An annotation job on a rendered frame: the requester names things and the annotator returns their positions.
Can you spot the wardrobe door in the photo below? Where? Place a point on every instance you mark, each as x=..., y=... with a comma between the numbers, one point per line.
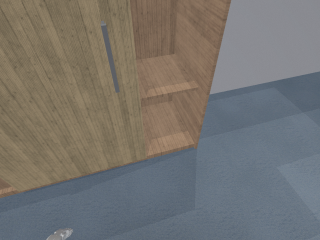
x=60, y=116
x=4, y=184

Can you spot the robot left hand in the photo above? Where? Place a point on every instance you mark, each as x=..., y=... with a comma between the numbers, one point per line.
x=61, y=234

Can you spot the handle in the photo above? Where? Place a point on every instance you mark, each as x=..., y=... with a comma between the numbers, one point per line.
x=109, y=55

